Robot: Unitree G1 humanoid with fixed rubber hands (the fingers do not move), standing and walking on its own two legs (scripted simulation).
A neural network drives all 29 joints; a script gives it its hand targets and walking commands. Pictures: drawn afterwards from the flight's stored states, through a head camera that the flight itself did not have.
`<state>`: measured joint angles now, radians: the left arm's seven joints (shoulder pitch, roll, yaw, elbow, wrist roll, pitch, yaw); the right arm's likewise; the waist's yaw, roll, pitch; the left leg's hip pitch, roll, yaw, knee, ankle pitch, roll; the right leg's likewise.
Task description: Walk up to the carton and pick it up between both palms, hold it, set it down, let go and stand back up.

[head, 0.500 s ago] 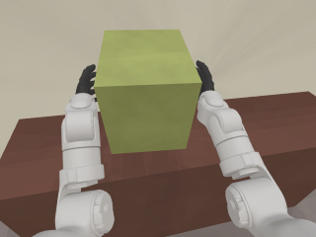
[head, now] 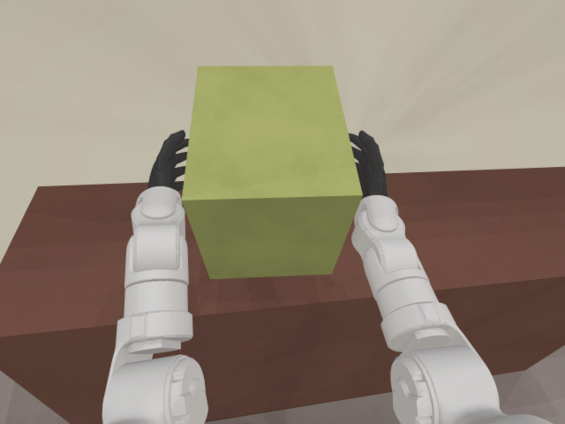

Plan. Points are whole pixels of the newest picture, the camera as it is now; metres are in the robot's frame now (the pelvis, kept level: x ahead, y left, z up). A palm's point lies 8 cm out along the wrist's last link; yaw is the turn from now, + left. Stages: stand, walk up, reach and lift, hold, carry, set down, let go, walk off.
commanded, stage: set down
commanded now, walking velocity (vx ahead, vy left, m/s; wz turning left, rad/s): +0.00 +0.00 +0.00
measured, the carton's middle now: (268, 176) +0.41 +0.02 +0.15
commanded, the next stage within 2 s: none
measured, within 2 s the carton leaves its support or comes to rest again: neither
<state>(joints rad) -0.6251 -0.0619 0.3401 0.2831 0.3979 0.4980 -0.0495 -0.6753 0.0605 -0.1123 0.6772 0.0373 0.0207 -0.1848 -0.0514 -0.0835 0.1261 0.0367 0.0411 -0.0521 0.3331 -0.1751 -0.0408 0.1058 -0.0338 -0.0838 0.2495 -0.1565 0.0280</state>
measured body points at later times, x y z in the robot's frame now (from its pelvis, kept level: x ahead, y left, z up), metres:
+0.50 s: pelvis +0.00 +0.00 +0.00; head -0.02 +0.03 +0.45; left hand +0.40 +0.15 +0.14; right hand +0.40 -0.14 +0.15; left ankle +0.02 +0.14 -0.75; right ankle +0.00 -0.13 -0.75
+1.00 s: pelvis +0.01 +0.00 +0.00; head +0.01 +0.03 +0.45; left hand +0.43 +0.14 +0.10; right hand +0.42 -0.14 +0.13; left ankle +0.02 +0.14 -0.75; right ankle +0.00 -0.13 -0.75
